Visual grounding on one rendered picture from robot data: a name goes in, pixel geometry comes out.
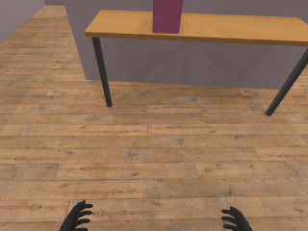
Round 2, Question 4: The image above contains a carton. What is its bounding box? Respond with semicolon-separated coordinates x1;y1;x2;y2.
152;0;183;34

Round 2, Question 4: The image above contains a table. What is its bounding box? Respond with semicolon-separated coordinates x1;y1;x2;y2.
84;10;308;116

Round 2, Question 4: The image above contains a left robot hand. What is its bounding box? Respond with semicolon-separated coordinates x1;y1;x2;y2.
59;200;93;231

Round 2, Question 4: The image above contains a right robot hand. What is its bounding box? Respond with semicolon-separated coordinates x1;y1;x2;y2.
221;206;253;231

